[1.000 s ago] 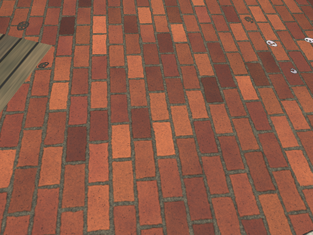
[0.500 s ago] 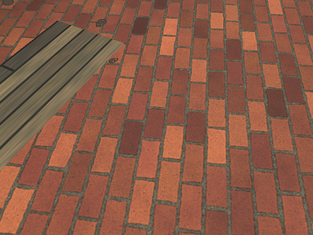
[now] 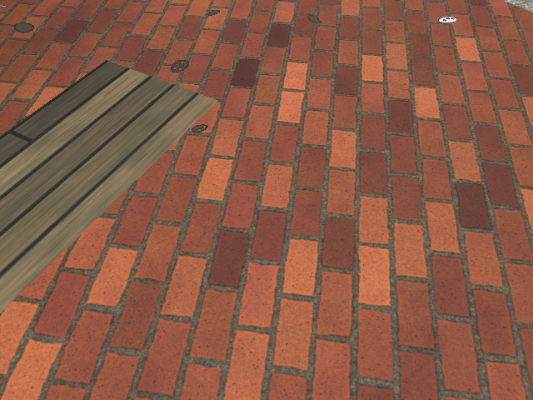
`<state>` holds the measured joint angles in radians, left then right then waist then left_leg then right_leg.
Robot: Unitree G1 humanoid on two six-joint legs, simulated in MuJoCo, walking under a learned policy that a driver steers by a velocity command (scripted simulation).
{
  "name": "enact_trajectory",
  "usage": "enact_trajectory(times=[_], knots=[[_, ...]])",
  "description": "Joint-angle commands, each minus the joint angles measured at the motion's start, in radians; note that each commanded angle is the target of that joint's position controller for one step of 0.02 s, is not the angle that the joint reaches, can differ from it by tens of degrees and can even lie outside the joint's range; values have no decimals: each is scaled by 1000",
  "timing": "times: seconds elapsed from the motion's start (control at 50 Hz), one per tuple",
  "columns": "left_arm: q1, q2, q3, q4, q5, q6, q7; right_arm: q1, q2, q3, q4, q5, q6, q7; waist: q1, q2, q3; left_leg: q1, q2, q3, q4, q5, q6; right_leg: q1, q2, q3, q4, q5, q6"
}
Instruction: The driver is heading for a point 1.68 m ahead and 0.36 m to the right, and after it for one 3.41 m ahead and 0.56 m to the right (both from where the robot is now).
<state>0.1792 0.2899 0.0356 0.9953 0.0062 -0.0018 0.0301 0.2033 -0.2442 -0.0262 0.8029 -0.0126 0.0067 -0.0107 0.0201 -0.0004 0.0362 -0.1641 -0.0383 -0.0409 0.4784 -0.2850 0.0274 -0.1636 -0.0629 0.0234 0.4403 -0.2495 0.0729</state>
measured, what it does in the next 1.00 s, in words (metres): stands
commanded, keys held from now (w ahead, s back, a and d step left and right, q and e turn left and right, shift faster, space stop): no key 0.80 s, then w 0.20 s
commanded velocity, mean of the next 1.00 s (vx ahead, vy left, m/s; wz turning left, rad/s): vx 0.03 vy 0.00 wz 0.01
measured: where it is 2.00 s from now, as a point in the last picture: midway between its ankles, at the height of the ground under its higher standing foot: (300, 395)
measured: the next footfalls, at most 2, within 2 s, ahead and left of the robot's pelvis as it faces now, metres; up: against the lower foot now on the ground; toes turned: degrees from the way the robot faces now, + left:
left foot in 1.48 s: +0.42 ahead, +0.08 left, +0.00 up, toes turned +1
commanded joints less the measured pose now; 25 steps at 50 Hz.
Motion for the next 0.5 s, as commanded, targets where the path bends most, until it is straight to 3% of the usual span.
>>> enact_trajectory(times=[0.02,0.5], knots=[[-1,114,21,-17,-2,-8,7,-5,-125,-31,-33,2,-13,-4,-2,17,-37,-12,86,-84,-98,250,23,14,-1,-2,-33,158,-11],[52,71,9,84,-5,3,19,50,-110,-13,141,11,-12,-20,-6,2,-2,-34,51,-29,-90,199,-1,-8,20,-17,-34,142,-28]])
